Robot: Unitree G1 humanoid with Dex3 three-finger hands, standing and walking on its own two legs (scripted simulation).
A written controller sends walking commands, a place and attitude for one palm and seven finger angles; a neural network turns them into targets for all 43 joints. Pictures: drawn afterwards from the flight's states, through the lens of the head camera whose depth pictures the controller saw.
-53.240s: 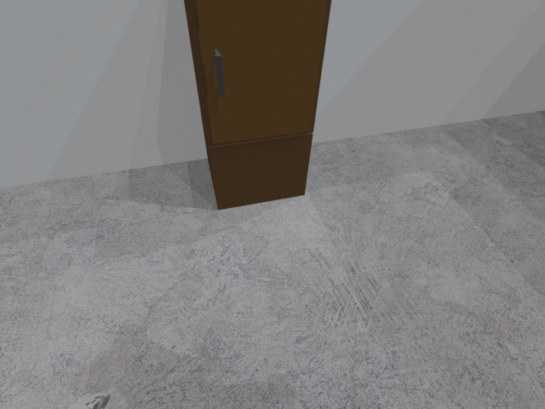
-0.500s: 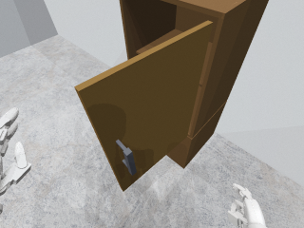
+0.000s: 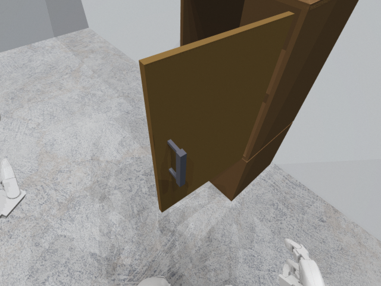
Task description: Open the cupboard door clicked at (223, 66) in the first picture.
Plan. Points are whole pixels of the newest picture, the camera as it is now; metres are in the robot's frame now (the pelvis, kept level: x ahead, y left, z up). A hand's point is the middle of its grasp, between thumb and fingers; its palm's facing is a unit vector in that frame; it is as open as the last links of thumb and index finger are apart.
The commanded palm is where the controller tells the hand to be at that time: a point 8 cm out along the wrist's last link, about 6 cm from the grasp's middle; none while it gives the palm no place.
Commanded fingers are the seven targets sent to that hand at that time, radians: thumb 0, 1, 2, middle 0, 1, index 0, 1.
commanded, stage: step back with the hand held close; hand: left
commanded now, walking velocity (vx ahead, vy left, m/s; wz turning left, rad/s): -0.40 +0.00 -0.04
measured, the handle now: (176, 164) +0.41 +0.07 -0.03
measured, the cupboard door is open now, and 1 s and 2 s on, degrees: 85 85 85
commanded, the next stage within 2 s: stop stepping back and stand still in 0.64 s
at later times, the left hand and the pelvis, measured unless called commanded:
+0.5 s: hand (2, 241) +0.14 +0.25 +0.18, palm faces +0.39 -0.78 -0.48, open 7.4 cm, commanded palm +0.06 +0.29 +0.19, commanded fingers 0.00 0.90 0.90 -0.20 -0.30 -0.20 -0.30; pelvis -0.07 -0.01 +0.01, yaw +2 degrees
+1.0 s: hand out of the picture +0.00 +0.15 +0.19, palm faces +0.31 -0.78 -0.54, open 7.4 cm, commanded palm -0.05 +0.20 +0.19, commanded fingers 0.00 0.90 0.90 -0.20 -0.30 -0.20 -0.30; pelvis -0.22 -0.09 +0.02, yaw -5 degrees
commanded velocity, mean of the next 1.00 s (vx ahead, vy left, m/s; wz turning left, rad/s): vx -0.20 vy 0.05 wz -0.05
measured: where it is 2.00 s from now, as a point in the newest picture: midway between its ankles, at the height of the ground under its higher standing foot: outside the picture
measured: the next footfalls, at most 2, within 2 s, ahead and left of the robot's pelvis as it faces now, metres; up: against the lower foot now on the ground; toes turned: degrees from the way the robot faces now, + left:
right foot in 0.24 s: +0.00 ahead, -0.13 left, +0.00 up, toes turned +7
left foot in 0.50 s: -0.06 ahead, +0.10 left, +0.00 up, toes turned +3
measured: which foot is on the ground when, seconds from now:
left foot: down 0.00-0.30, up 0.32-0.48, down 0.50-0.88, up 0.90-1.00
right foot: down 0.00-0.10, up 0.12-0.22, down 0.24-0.50, up 0.52-0.84, down 0.86-1.00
